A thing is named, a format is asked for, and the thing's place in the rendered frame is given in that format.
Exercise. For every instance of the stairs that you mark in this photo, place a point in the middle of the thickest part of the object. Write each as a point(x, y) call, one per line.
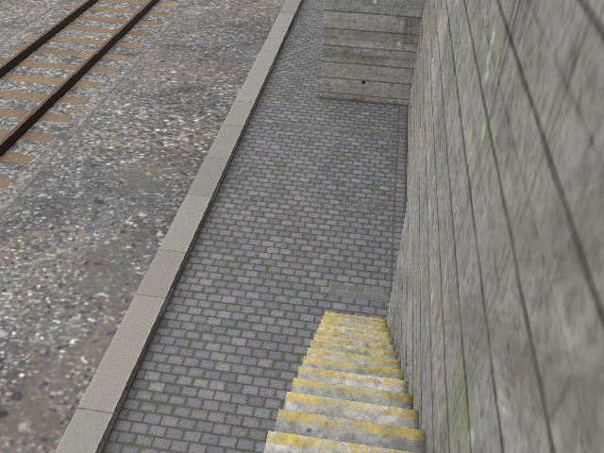
point(349, 395)

